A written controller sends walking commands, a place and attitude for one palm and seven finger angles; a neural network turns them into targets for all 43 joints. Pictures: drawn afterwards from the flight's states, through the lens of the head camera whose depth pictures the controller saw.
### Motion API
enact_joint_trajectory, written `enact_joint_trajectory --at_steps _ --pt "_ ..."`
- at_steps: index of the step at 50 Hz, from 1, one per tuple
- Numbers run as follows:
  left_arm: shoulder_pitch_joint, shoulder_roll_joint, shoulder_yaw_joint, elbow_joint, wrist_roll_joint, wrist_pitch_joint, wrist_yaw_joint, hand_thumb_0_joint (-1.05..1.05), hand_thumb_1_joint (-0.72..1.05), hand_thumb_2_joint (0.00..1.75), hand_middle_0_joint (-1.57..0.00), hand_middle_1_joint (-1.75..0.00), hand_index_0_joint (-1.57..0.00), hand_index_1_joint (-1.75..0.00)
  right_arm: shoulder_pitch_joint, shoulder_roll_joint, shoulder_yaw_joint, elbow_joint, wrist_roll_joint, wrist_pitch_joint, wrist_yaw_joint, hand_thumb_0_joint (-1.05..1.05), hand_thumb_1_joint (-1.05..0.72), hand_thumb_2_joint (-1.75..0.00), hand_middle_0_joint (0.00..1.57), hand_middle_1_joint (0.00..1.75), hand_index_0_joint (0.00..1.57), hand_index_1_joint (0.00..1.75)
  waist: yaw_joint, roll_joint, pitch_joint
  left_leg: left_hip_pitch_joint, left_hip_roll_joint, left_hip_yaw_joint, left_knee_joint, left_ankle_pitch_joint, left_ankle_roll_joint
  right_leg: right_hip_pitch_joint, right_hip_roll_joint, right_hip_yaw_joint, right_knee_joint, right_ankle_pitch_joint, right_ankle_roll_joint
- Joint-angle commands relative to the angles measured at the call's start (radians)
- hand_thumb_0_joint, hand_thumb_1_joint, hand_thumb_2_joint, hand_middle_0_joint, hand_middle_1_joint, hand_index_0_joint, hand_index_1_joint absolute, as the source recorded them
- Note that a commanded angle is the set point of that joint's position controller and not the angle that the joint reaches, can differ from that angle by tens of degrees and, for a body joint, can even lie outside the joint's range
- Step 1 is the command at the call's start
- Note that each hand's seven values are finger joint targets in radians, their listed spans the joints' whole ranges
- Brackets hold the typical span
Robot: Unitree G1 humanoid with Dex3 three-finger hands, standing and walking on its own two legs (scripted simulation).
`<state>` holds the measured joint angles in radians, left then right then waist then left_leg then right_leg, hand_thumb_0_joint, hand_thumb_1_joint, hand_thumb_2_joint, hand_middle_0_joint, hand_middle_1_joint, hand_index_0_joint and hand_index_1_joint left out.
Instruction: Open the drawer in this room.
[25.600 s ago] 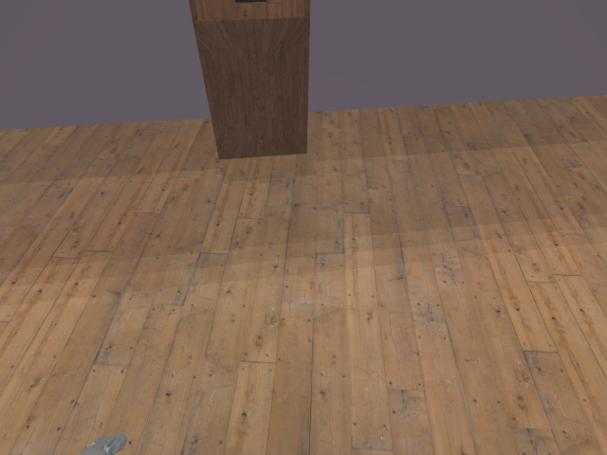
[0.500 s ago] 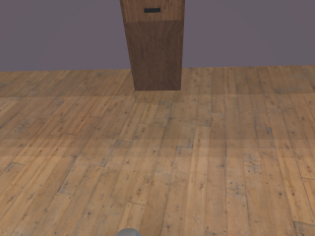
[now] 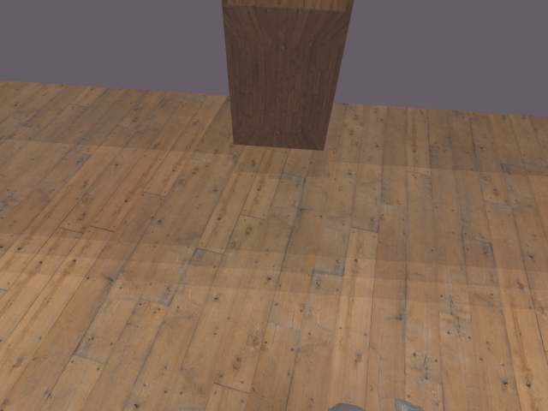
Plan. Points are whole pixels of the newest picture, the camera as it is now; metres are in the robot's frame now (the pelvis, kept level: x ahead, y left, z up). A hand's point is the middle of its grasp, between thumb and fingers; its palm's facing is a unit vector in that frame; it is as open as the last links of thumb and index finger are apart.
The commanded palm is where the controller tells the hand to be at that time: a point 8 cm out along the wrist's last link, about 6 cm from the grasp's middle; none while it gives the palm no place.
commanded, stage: turn or walk to find it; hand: left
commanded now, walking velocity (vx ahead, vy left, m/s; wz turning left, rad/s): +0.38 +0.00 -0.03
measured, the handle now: out of the picture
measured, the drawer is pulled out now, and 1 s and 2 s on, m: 0.00 0.00 0.00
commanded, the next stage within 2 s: stand and wait in 0.22 s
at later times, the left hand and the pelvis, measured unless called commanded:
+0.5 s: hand (223, 303) +0.32 +0.13 -0.16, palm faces -0.01 -0.98 -0.18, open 7.3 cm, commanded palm none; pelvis +0.21 -0.04 +0.00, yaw +2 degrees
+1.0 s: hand (201, 346) +0.24 +0.16 -0.17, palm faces +0.09 -0.99 -0.11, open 7.3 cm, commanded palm none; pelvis +0.28 +0.01 +0.01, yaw +1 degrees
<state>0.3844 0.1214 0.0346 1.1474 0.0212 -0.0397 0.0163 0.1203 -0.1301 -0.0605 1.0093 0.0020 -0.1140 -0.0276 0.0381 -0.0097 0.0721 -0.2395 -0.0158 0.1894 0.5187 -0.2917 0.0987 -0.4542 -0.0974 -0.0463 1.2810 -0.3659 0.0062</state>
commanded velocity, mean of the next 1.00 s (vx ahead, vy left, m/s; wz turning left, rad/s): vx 0.07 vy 0.00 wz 0.00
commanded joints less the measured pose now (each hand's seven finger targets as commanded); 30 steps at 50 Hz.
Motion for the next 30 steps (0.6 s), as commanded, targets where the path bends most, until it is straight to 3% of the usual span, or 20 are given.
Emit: enact_joint_trajectory --at_steps 1,5,7,9,12,14,16,17,18,19,20,21,23,25,26,28,30 --pt "0.055 0.005 0.021 -0.072 0.015 0.019 -0.017 0.0 0.9 0.9 -0.2 -0.3 -0.2 -0.3 0.212 -0.062 0.005 0.056 -0.016 0.006 0.005 0.0 -0.9 -0.9 0.2 0.3 0.2 0.3 0.001 0.102 0.007 0.014 0.252 -0.191 -0.3 0.484 -0.002 -0.119 -0.043 0.018 -0.031 0.144 0.019" --pt "-0.096 0.053 0.032 -0.15 0.011 0.034 -0.031 0.0 0.9 0.9 -0.2 -0.3 -0.2 -0.3 0.228 -0.09 0.006 0.046 -0.012 0.006 0.002 0.0 -0.9 -0.9 0.2 0.3 0.2 0.3 0.0 0.159 0.06 0.072 0.231 -0.163 -0.321 0.519 -0.024 -0.246 -0.042 0.002 -0.112 0.248 0.032" --pt "-0.196 0.071 0.027 -0.194 0.009 0.032 -0.038 0.0 0.9 0.9 -0.2 -0.3 -0.2 -0.3 0.252 -0.103 0.006 0.046 -0.014 0.007 0.0 0.0 -0.9 -0.9 0.2 0.3 0.2 0.3 -0.018 0.135 0.077 0.117 0.226 -0.154 -0.314 0.582 -0.019 -0.264 -0.035 -0.02 -0.217 0.278 0.032" --pt "-0.307 0.073 0.02 -0.239 0.008 0.024 -0.044 0.0 0.9 0.9 -0.2 -0.3 -0.2 -0.3 0.307 -0.118 0.005 0.058 -0.021 0.008 -0.003 0.0 -0.9 -0.9 0.2 0.3 0.2 0.3 -0.052 0.113 0.085 0.187 0.236 -0.172 -0.293 0.664 0.002 -0.263 -0.03 -0.045 -0.363 0.272 0.026" --pt "-0.387 0.077 0.009 -0.279 0.001 0.011 -0.044 0.0 0.9 0.9 -0.2 -0.3 -0.2 -0.3 0.337 -0.144 0.001 0.069 -0.024 0.015 -0.006 0.0 -0.9 -0.9 0.2 0.3 0.2 0.3 -0.068 0.091 0.057 0.28 0.242 -0.154 -0.253 0.831 0.013 -0.186 0.008 -0.079 -0.573 0.246 0.005" --pt "-0.346 0.09 0.006 -0.27 0.001 0.004 -0.035 0.0 0.9 0.9 -0.2 -0.3 -0.2 -0.3 0.349 -0.165 -0.002 0.079 -0.022 0.024 -0.01 0.0 -0.9 -0.9 0.2 0.3 0.2 0.3 -0.05 0.097 -0.005 0.336 0.247 -0.149 -0.153 1.051 0.001 -0.062 0.065 -0.112 -0.658 0.219 -0.02" --pt "-0.203 0.114 0.007 -0.222 0.003 -0.006 -0.024 0.0 0.9 0.9 -0.2 -0.3 -0.2 -0.3 0.34 -0.182 -0.002 0.081 -0.016 0.032 -0.013 0.0 -0.9 -0.9 0.2 0.3 0.2 0.3 0.009 0.097 -0.095 0.337 0.228 -0.147 0.018 1.146 -0.035 0.13 0.107 -0.125 -0.748 0.277 -0.038" --pt "-0.084 0.143 0.017 -0.182 0.005 -0.016 -0.02 0.0 0.9 0.9 -0.2 -0.3 -0.2 -0.3 0.314 -0.184 -0.002 0.075 -0.01 0.033 -0.012 0.0 -0.9 -0.9 0.2 0.3 0.2 0.3 0.067 0.084 -0.15 0.252 0.208 -0.137 0.162 1.039 -0.056 0.321 0.085 -0.109 -0.813 0.397 -0.047" --pt "0.04 0.221 0.033 -0.137 0.012 -0.028 -0.009 0.0 0.9 0.9 -0.2 -0.3 -0.2 -0.3 0.314 -0.153 0.001 0.068 0.0 0.034 -0.003 0.0 -0.9 -0.9 0.2 0.3 0.2 0.3 0.109 -0.035 -0.241 0.028 0.138 -0.093 0.407 0.667 -0.082 0.594 -0.092 0.04 -0.765 0.796 -0.104" --pt "0.117 0.296 0.052 -0.107 0.001 -0.035 -0.003 0.0 0.9 0.9 -0.2 -0.3 -0.2 -0.3 0.376 -0.108 0.004 0.056 0.008 0.035 -0.002 0.0 -0.9 -0.9 0.2 0.3 0.2 0.3 0.083 -0.185 -0.34 -0.208 -0.019 -0.098 0.706 -0.256 -0.113 0.796 -0.373 0.356 -0.738 1.321 -0.248" --pt "0.084 0.297 0.044 -0.122 -0.016 -0.028 0.004 0.0 0.9 0.9 -0.2 -0.3 -0.2 -0.3 0.362 -0.129 0.007 0.049 0.013 0.046 -0.014 0.0 -0.9 -0.9 0.2 0.3 0.2 0.3 0.073 -0.108 -0.317 -0.193 0.014 -0.212 0.798 -0.312 -0.095 0.696 -0.413 0.322 -0.788 1.366 -0.308" --pt "-0.002 0.26 0.038 -0.133 -0.017 -0.026 0.009 0.0 0.9 0.9 -0.2 -0.3 -0.2 -0.3 0.335 -0.094 0.011 0.061 0.012 0.059 -0.008 0.0 -0.9 -0.9 0.2 0.3 0.2 0.3 0.044 -0.065 -0.22 -0.216 0.054 -0.23 0.81 -0.257 -0.101 0.579 -0.372 0.275 -0.847 1.151 -0.29" --pt "-0.119 0.195 0.021 -0.157 -0.021 -0.023 0.01 0.0 0.9 0.9 -0.2 -0.3 -0.2 -0.3 0.301 -0.071 0.015 0.067 -0.003 0.087 0.001 0.0 -0.9 -0.9 0.2 0.3 0.2 0.3 -0.007 -0.033 -0.112 -0.198 0.1 -0.225 0.761 -0.164 -0.112 0.344 -0.281 0.186 -0.929 0.837 -0.215" --pt "-0.192 0.159 0.009 -0.162 -0.014 -0.022 0.013 0.0 0.9 0.9 -0.2 -0.3 -0.2 -0.3 0.341 -0.04 0.02 0.088 -0.011 0.109 0.005 0.0 -0.9 -0.9 0.2 0.3 0.2 0.3 -0.063 -0.036 -0.077 -0.1 0.114 -0.205 0.623 -0.119 -0.122 0.179 -0.217 0.081 -0.989 0.67 -0.162" --pt "-0.214 0.153 0.007 -0.163 -0.011 -0.021 0.012 0.0 0.9 0.9 -0.2 -0.3 -0.2 -0.3 0.373 -0.026 0.024 0.094 -0.014 0.119 0.006 0.0 -0.9 -0.9 0.2 0.3 0.2 0.3 -0.086 -0.063 -0.098 -0.067 0.117 -0.185 0.542 -0.112 -0.132 0.145 -0.19 0.03 -0.998 0.607 -0.148" --pt "-0.205 0.126 0.013 -0.163 -0.004 -0.013 0.01 0.0 0.9 0.9 -0.2 -0.3 -0.2 -0.3 0.366 -0.008 0.024 0.095 -0.019 0.13 0.008 0.0 -0.9 -0.9 0.2 0.3 0.2 0.3 -0.079 -0.135 -0.089 -0.039 0.109 -0.15 0.451 -0.069 -0.143 0.089 -0.15 0.017 -1.036 0.422 -0.14" --pt "-0.191 0.142 0.011 -0.138 -0.004 -0.006 0.007 0.0 0.9 0.9 -0.2 -0.3 -0.2 -0.3 0.326 -0.013 0.025 0.088 -0.019 0.127 0.012 0.0 -0.9 -0.9 0.2 0.3 0.2 0.3 -0.063 -0.147 -0.075 -0.045 0.107 -0.138 0.367 -0.059 -0.145 0.099 -0.144 0.043 -1.059 0.279 -0.145"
